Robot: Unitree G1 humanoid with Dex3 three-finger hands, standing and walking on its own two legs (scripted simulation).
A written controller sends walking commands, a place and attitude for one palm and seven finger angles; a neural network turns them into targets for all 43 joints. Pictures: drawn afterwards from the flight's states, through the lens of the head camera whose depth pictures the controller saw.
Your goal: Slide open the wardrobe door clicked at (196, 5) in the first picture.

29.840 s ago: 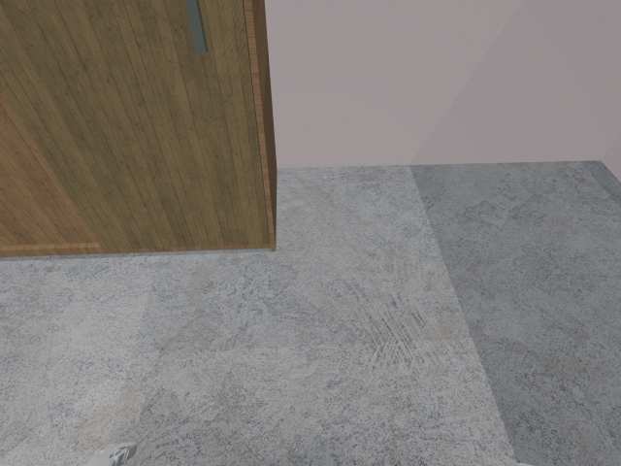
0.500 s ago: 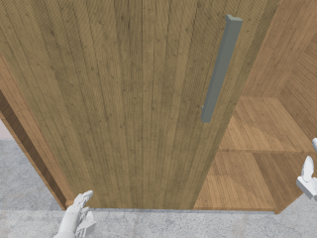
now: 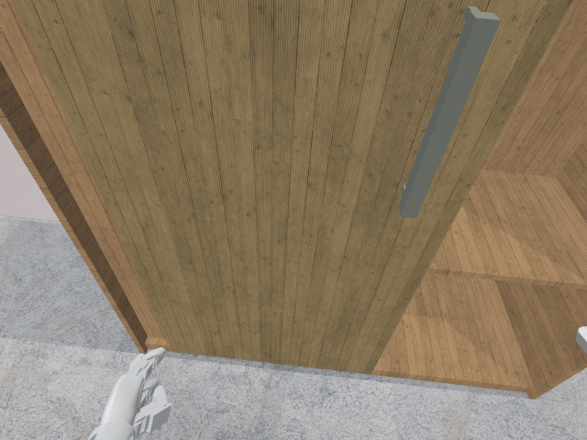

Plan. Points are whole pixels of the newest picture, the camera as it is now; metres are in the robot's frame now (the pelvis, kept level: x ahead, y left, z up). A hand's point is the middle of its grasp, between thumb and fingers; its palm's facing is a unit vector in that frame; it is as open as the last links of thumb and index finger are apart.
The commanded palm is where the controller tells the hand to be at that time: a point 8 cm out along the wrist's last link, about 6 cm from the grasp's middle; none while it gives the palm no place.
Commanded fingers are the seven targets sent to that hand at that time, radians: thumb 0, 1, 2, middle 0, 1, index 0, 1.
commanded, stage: step back with the hand held close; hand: right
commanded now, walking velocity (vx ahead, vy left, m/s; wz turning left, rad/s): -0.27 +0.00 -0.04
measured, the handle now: (434, 127) +0.47 -0.18 +0.22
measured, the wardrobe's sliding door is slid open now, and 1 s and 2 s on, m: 0.55 0.55 0.55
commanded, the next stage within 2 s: stop stepping back and stand still in 0.88 s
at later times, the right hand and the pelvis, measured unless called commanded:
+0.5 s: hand out of the picture +0.11 -0.31 +0.14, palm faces +0.52 +0.75 -0.41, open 7.4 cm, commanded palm +0.04 -0.34 +0.17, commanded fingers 0.00 -0.90 -0.90 0.20 0.30 0.20 0.30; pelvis -0.08 -0.03 -0.03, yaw -4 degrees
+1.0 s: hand out of the picture -0.03 -0.35 +0.15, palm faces +0.59 +0.74 -0.33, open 7.4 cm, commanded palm -0.11 -0.37 +0.17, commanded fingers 0.00 -0.90 -0.90 0.20 0.30 0.20 0.30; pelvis -0.22 -0.05 -0.03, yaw -7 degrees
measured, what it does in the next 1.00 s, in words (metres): walks backwards: right foot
